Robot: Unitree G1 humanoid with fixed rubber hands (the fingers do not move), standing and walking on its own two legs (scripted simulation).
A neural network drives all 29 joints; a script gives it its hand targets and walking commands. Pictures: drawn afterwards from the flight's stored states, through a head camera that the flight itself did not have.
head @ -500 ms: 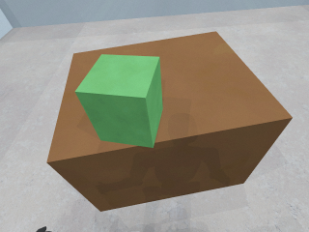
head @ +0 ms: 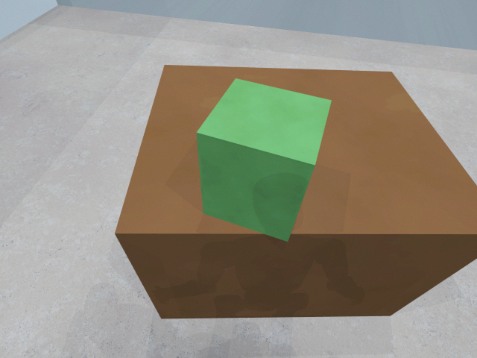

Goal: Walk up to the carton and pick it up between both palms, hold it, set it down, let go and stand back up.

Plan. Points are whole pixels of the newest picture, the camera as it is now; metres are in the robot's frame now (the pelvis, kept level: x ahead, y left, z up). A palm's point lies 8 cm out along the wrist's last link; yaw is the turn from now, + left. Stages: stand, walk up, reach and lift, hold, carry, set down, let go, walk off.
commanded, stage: walk up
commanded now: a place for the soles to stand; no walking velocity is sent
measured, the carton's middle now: (262, 161) +0.51 -0.05 +0.02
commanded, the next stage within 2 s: none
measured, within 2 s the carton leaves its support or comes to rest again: neither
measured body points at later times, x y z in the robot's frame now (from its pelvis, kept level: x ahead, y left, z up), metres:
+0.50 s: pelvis +0.01 -0.03 +0.00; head +0.02 -0.03 +0.45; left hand +0.10 +0.30 -0.10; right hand +0.08 -0.36 -0.11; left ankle +0.03 +0.11 -0.73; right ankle +0.02 -0.13 -0.73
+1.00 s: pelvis +0.01 -0.02 +0.00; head +0.03 -0.02 +0.45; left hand +0.12 +0.31 -0.10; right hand +0.10 -0.35 -0.10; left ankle +0.03 +0.11 -0.73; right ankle +0.02 -0.13 -0.73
